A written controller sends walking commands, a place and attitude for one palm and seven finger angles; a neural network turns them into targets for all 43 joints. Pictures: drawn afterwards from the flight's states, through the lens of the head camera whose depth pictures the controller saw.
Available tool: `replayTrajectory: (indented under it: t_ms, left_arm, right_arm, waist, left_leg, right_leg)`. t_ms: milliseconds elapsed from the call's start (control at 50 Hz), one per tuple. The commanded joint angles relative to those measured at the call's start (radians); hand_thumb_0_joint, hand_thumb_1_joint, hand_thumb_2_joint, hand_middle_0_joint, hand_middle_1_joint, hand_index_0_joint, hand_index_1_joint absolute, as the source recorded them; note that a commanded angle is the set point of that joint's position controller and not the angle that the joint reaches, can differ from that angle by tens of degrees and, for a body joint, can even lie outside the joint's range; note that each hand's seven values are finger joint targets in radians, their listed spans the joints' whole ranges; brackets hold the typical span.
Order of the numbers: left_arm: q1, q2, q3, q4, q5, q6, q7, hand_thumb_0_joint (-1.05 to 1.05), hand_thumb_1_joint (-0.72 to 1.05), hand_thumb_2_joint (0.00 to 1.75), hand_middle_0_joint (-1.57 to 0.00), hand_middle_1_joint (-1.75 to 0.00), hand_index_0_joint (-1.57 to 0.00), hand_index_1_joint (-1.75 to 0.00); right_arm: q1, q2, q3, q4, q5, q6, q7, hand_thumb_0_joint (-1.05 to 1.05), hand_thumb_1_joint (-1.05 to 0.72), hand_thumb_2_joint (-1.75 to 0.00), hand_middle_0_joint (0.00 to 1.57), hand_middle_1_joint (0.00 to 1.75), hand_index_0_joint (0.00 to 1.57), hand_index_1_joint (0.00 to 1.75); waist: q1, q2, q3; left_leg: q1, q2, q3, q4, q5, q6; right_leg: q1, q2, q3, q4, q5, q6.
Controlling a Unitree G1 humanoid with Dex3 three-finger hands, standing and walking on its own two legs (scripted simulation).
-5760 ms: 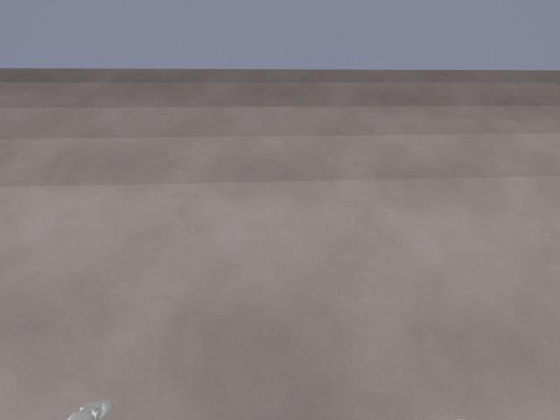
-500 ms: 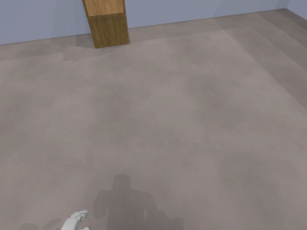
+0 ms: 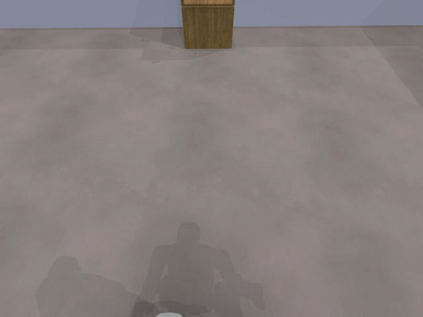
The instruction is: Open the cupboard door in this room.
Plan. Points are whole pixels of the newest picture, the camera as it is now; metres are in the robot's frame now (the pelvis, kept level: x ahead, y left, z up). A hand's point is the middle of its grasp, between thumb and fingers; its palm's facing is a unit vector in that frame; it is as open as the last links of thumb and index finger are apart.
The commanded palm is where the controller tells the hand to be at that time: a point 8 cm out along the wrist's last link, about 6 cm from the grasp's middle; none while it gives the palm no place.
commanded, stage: turn or walk to find it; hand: left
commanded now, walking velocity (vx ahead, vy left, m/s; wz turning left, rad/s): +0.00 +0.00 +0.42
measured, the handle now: out of the picture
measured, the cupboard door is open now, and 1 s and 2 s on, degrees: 0 0 0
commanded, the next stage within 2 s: stand and wait in 0.26 s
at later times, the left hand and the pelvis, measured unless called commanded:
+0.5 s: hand out of the picture +0.04 +0.22 -0.16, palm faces +0.13 -0.96 -0.26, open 7.4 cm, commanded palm none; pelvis -0.03 +0.01 +0.00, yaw +7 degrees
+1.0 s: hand out of the picture -0.10 +0.22 -0.19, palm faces +0.33 -0.92 -0.22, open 7.4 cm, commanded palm none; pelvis -0.07 +0.02 -0.01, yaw +17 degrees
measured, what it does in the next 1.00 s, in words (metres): steps on the spot, turning left: left foot, then right foot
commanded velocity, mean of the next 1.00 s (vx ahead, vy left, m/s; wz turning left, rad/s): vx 0.00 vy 0.00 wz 0.29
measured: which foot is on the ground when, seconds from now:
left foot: up 0.00-0.04, down 0.06-0.56, up 0.58-0.94, down 0.96-1.00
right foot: down 0.00-0.08, up 0.10-0.52, down 0.54-0.98, up 1.00-1.00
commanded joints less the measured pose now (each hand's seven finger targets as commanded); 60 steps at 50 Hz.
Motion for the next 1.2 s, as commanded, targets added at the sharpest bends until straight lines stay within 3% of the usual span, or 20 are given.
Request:
replayTrajectory:
  t_ms: [0,20,40,60,80,200,380,460,500,540,580,640,720,820,900,920,960,1020,1080,1180]
  left_arm:
    - [0.009,0.204,0.043,-0.041,-0.010,-0.010,0.007,0.00,0.90,0.90,-0.20,-0.30,-0.20,-0.30]
    - [-0.007,0.197,0.041,-0.043,-0.017,-0.007,0.004,0.00,0.90,0.90,-0.20,-0.30,-0.20,-0.30]
    - [0.009,0.163,0.038,-0.063,-0.023,-0.001,-0.001,0.00,0.90,0.90,-0.20,-0.30,-0.20,-0.30]
    - [-0.002,0.114,0.020,-0.090,-0.025,0.004,-0.004,0.00,0.90,0.90,-0.20,-0.30,-0.20,-0.30]
    - [-0.044,0.125,0.022,-0.098,-0.016,0.015,0.002,0.00,0.90,0.90,-0.20,-0.30,-0.20,-0.30]
    - [-0.068,0.124,0.032,-0.085,-0.011,0.025,-0.015,0.00,0.90,0.90,-0.20,-0.30,-0.20,-0.30]
    - [-0.136,0.092,0.018,-0.123,-0.015,0.023,-0.012,0.00,0.90,0.90,-0.20,-0.30,-0.20,-0.30]
    - [-0.065,0.089,0.010,-0.088,-0.021,0.006,-0.008,0.00,0.90,0.90,-0.20,-0.30,-0.20,-0.30]
    - [-0.031,0.136,0.012,-0.064,-0.014,-0.012,-0.001,0.00,0.90,0.90,-0.20,-0.30,-0.20,-0.30]
    - [-0.067,0.223,0.018,-0.072,-0.013,-0.021,0.000,0.00,0.90,0.90,-0.20,-0.30,-0.20,-0.30]
    - [-0.105,0.214,0.031,-0.088,-0.013,-0.016,0.000,0.00,0.90,0.90,-0.20,-0.30,-0.20,-0.30]
    - [-0.121,0.178,0.027,-0.088,-0.013,-0.012,-0.001,0.00,0.90,0.90,-0.20,-0.30,-0.20,-0.30]
    - [-0.091,0.177,0.038,-0.087,-0.009,-0.014,0.001,0.00,0.90,0.90,-0.20,-0.30,-0.20,-0.30]
    - [-0.045,0.213,0.056,-0.077,-0.001,-0.011,0.003,0.00,0.90,0.90,-0.20,-0.30,-0.20,-0.30]
    - [-0.078,0.221,0.058,-0.082,-0.012,0.000,0.000,0.00,0.90,0.90,-0.20,-0.30,-0.20,-0.30]
    - [-0.082,0.199,0.053,-0.088,-0.019,0.006,-0.003,0.00,0.90,0.90,-0.20,-0.30,-0.20,-0.30]
    - [-0.116,0.110,0.032,-0.145,-0.022,0.022,-0.010,0.00,0.90,0.90,-0.20,-0.30,-0.20,-0.30]
    - [-0.160,0.140,0.044,-0.125,-0.011,0.039,-0.014,0.00,0.90,0.90,-0.20,-0.30,-0.20,-0.30]
    - [-0.119,0.131,0.042,-0.104,-0.011,0.029,-0.022,0.00,0.90,0.90,-0.20,-0.30,-0.20,-0.30]
    - [-0.141,0.129,0.041,-0.127,-0.015,0.026,-0.018,0.00,0.90,0.90,-0.20,-0.30,-0.20,-0.30]
  right_arm:
    - [0.023,-0.063,-0.007,-0.066,0.004,-0.034,-0.003,0.00,-0.90,-0.90,0.20,0.30,0.20,0.30]
    - [0.051,-0.083,-0.012,-0.058,0.002,-0.041,-0.002,0.00,-0.90,-0.90,0.20,0.30,0.20,0.30]
    - [0.073,-0.150,-0.024,-0.065,-0.008,-0.050,-0.004,0.00,-0.90,-0.90,0.20,0.30,0.20,0.30]
    - [0.093,-0.214,-0.038,-0.068,-0.011,-0.048,-0.006,0.00,-0.90,-0.90,0.20,0.30,0.20,0.30]
    - [0.102,-0.223,-0.042,-0.059,-0.011,-0.038,-0.008,0.00,-0.90,-0.90,0.20,0.30,0.20,0.30]
    - [0.022,-0.171,-0.027,-0.101,-0.012,-0.052,-0.020,0.00,-0.90,-0.90,0.20,0.30,0.20,0.30]
    - [0.078,-0.153,-0.033,-0.100,-0.020,-0.056,-0.019,0.00,-0.90,-0.90,0.20,0.30,0.20,0.30]
    - [0.074,-0.139,-0.029,-0.080,-0.015,-0.059,-0.019,0.00,-0.90,-0.90,0.20,0.30,0.20,0.30]
    - [0.094,-0.082,-0.018,-0.068,-0.001,-0.063,-0.013,0.00,-0.90,-0.90,0.20,0.30,0.20,0.30]
    - [0.092,-0.033,-0.001,-0.084,-0.001,-0.055,-0.011,0.00,-0.90,-0.90,0.20,0.30,0.20,0.30]
    - [0.072,-0.068,-0.016,-0.076,-0.014,-0.029,-0.009,0.00,-0.90,-0.90,0.20,0.30,0.20,0.30]
    - [0.114,-0.058,-0.022,-0.041,-0.010,-0.023,-0.004,0.00,-0.90,-0.90,0.20,0.30,0.20,0.30]
    - [0.109,-0.052,-0.030,-0.044,-0.006,-0.016,0.001,0.00,-0.90,-0.90,0.20,0.30,0.20,0.30]
    - [0.055,-0.038,-0.021,-0.076,0.001,-0.027,0.003,0.00,-0.90,-0.90,0.20,0.30,0.20,0.30]
    - [0.133,-0.051,-0.019,-0.057,-0.001,-0.038,0.002,0.00,-0.90,-0.90,0.20,0.30,0.20,0.30]
    - [0.156,-0.080,-0.026,-0.056,-0.003,-0.043,0.004,0.00,-0.90,-0.90,0.20,0.30,0.20,0.30]
    - [0.183,-0.222,-0.057,-0.074,-0.017,-0.046,-0.002,0.00,-0.90,-0.90,0.20,0.30,0.20,0.30]
    - [0.094,-0.168,-0.040,-0.088,-0.017,-0.048,-0.017,0.00,-0.90,-0.90,0.20,0.30,0.20,0.30]
    - [0.074,-0.161,-0.032,-0.102,-0.015,-0.058,-0.021,0.00,-0.90,-0.90,0.20,0.30,0.20,0.30]
    - [0.120,-0.167,-0.040,-0.109,-0.012,-0.060,-0.020,0.00,-0.90,-0.90,0.20,0.30,0.20,0.30]
  waist:
    - [-0.029,-0.143,-0.154]
    - [-0.051,-0.090,-0.164]
    - [-0.056,0.078,-0.192]
    - [-0.064,0.282,-0.169]
    - [-0.080,0.220,-0.148]
    - [-0.038,0.124,-0.076]
    - [-0.058,0.159,-0.125]
    - [-0.019,0.145,-0.147]
    - [-0.013,0.016,-0.162]
    - [-0.025,-0.194,-0.087]
    - [-0.011,-0.255,-0.016]
    - [-0.034,-0.142,0.002]
    - [-0.022,-0.123,-0.039]
    - [0.008,-0.165,-0.112]
    - [-0.042,-0.147,-0.164]
    - [-0.057,-0.056,-0.173]
    - [-0.084,0.312,-0.127]
    - [-0.062,0.223,-0.047]
    - [-0.042,0.153,-0.082]
    - [-0.063,0.140,-0.130]
  left_leg:
    - [0.080,0.005,0.032,-0.254,0.184,0.012]
    - [0.175,0.027,0.016,-0.348,0.313,0.022]
    - [0.292,0.176,-0.157,-0.386,0.503,0.083]
    - [0.330,0.369,-0.370,-0.404,0.813,0.210]
    - [0.215,0.391,-0.327,-0.424,0.721,0.263]
    - [0.154,0.229,-0.235,-0.436,0.614,0.208]
    - [0.162,0.216,-0.277,-0.434,0.552,0.216]
    - [0.101,0.180,-0.255,-0.374,0.555,0.176]
    - [-0.011,0.097,-0.173,-0.276,0.373,0.087]
    - [-0.081,-0.002,-0.062,-0.189,0.044,0.026]
    - [-0.084,0.018,-0.076,-0.017,-0.018,0.030]
    - [-0.120,0.017,-0.045,0.163,0.011,0.021]
    - [-0.149,0.030,-0.018,0.227,0.003,-0.004]
    - [-0.114,0.031,0.017,0.029,-0.039,-0.010]
    - [0.086,0.014,0.055,-0.256,0.196,-0.001]
    - [0.184,0.048,0.012,-0.340,0.290,0.013]
    - [0.192,0.383,-0.398,-0.476,0.554,0.197]
    - [0.059,0.295,-0.310,-0.490,0.384,0.200]
    - [0.145,0.231,-0.233,-0.455,0.534,0.180]
    - [0.233,0.226,-0.254,-0.427,0.645,0.197]
  right_leg:
    - [0.110,-0.252,0.175,-0.015,0.652,-0.061]
    - [0.041,-0.227,0.132,0.043,0.545,-0.021]
    - [-0.112,-0.147,0.056,0.167,0.297,0.041]
    - [-0.285,-0.055,0.018,0.327,-0.232,0.099]
    - [-0.239,-0.050,0.084,0.448,-0.315,0.089]
    - [-0.299,-0.051,0.126,0.536,-0.121,0.110]
    - [-0.202,-0.022,0.123,0.294,-0.131,0.110]
    - [-0.021,0.001,0.104,0.016,0.015,0.100]
    - [0.145,-0.087,0.189,-0.168,0.168,0.078]
    - [0.034,-0.318,0.415,-0.254,0.161,-0.056]
    - [-0.089,-0.312,0.415,-0.306,0.026,-0.116]
    - [-0.061,-0.265,0.288,-0.252,0.218,-0.110]
    - [0.006,-0.273,0.204,-0.209,0.357,-0.099]
    - [0.108,-0.304,0.195,-0.126,0.511,-0.117]
    - [0.036,-0.265,0.117,-0.015,0.437,-0.035]
    - [-0.053,-0.229,0.074,0.062,0.313,0.011]
    - [-0.324,-0.052,0.018,0.392,-0.281,0.108]
    - [-0.327,-0.077,0.127,0.561,-0.170,0.092]
    - [-0.347,-0.059,0.127,0.574,-0.085,0.108]
    - [-0.352,-0.048,0.136,0.511,-0.086,0.129]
